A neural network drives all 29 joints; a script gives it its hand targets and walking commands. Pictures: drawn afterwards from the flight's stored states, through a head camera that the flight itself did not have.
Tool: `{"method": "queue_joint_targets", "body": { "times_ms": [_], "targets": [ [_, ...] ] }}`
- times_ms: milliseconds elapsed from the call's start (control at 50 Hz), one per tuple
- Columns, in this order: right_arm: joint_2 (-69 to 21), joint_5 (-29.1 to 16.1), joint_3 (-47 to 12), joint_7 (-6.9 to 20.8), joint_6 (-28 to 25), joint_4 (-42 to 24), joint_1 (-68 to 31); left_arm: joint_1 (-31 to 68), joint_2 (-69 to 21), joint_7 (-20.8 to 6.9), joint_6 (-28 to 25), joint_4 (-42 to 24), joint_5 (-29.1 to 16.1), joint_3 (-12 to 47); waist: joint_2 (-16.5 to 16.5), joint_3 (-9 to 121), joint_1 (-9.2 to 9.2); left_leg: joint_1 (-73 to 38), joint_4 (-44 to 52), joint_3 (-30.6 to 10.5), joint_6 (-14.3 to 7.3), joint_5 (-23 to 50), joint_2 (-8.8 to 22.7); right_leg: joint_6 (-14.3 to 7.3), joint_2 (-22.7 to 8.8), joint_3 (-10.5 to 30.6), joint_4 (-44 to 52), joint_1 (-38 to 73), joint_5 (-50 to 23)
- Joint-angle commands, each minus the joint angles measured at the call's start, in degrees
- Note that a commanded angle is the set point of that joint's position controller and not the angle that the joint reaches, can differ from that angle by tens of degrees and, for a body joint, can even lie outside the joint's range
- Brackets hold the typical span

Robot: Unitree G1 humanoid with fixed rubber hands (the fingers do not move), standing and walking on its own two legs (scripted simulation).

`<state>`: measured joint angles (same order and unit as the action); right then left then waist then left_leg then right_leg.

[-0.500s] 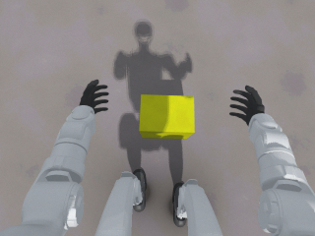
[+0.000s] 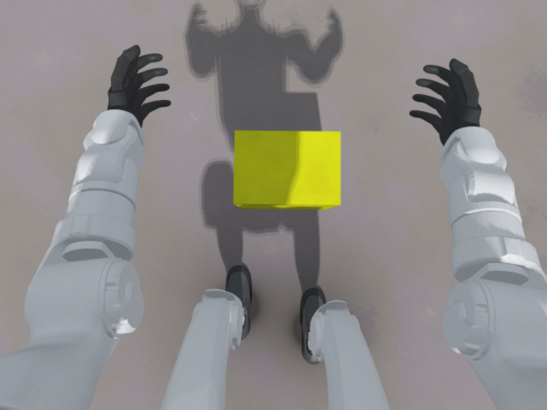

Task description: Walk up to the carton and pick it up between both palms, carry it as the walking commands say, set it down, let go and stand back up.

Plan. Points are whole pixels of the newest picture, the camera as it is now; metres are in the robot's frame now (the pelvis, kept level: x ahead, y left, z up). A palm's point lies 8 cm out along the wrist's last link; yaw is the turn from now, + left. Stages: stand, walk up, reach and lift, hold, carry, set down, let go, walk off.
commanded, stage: reach and lift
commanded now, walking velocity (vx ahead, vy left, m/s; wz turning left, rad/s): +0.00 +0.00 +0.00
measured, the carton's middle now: (285, 175) +0.48 +0.00 -0.54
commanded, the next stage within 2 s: none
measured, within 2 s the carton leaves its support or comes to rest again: neither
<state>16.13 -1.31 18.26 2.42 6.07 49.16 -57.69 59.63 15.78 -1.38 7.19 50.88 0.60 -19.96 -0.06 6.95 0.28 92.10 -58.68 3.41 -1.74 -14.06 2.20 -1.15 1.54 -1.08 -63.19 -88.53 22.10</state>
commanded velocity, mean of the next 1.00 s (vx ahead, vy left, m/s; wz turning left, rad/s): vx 0.00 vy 0.00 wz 0.00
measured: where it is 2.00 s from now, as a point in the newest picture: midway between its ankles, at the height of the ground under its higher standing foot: (275, 327)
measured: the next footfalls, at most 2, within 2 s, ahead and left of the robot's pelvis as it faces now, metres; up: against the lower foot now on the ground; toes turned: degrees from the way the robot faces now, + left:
none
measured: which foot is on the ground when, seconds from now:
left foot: down 0.00-1.00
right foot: down 0.00-1.00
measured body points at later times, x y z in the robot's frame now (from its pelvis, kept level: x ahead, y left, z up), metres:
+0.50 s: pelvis -0.03 +0.00 -0.14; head +0.29 +0.01 +0.17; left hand +0.50 +0.23 -0.26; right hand +0.50 -0.21 -0.26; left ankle +0.09 +0.11 -0.62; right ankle +0.03 -0.10 -0.62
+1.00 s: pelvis -0.05 +0.00 -0.25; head +0.30 +0.00 +0.02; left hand +0.49 +0.21 -0.41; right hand +0.49 -0.20 -0.41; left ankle +0.09 +0.11 -0.62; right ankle +0.03 -0.10 -0.62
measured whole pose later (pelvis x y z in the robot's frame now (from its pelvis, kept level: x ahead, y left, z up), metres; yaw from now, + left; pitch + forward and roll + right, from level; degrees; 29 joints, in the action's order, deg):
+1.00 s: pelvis -0.05 +0.00 -0.25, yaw +0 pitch +42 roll +0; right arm 21.1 -11.2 6.7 -5.4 5.2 59.0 -75.1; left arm 77.0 22.5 5.6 3.9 63.3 -10.9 -9.6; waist -0.5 -11.1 -0.5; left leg 131.2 -114.9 3.0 -3.1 -25.7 4.0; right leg -1.6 1.0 -1.9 -121.3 -125.9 37.3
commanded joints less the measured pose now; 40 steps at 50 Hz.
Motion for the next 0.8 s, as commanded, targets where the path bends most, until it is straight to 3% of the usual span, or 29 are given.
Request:
{"method": "queue_joint_targets", "body": {
  "times_ms": [0, 160, 460, 780],
  "targets": [
    [5.51, 0.71, 0.54, -0.46, -0.68, -5.42, -10.61, 9.74, 6.63, -0.88, -1.70, -4.09, 0.44, -1.99, -1.39, 52.86, 0.18, -38.64, -5.36, -5.35, 0.10, 26.17, -3.77, 4.02, 1.44, 3.90, 3.46, 16.82, -26.14],
    [6.59, 0.10, 0.14, -1.97, 0.06, -2.73, -15.33, 14.38, 8.39, -0.07, -1.83, -1.56, 0.01, -1.96, -0.64, 50.80, -0.08, -30.90, -15.42, -4.39, 1.23, 13.87, -3.74, 3.87, 1.92, 1.83, -6.04, 2.83, -10.59],
    [11.76, -4.58, -3.80, -3.85, 1.80, -3.89, -22.21, 21.62, 11.73, 3.97, 0.55, -3.83, -5.31, 3.20, 1.03, 58.85, 0.00, -25.27, -33.38, -4.18, 2.01, 11.18, -3.56, 3.22, 2.71, -0.79, -23.60, -9.99, -5.36],
    [12.68, -7.71, -7.90, -6.54, -0.18, 1.98, -28.47, 28.49, 13.23, 6.44, -2.02, 3.36, -8.95, 6.93, 0.63, 51.96, -0.32, -14.46, -47.90, -4.31, 1.25, 5.60, -2.66, 2.56, 1.03, 0.09, -38.37, -18.11, 0.17]
  ]
}}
